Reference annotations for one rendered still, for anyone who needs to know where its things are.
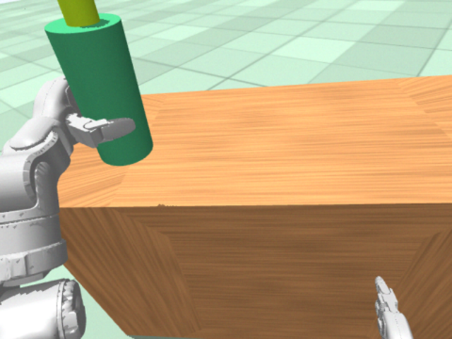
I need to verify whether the left robot arm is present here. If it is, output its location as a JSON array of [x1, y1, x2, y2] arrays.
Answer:
[[0, 117, 86, 339]]

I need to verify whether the left robot hand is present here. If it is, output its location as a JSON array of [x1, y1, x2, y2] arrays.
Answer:
[[32, 75, 136, 148]]

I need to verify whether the right robot hand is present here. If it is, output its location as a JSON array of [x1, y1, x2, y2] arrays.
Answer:
[[375, 276, 414, 339]]

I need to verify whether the bottle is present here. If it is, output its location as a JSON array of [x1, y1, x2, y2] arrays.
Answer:
[[44, 0, 153, 166]]

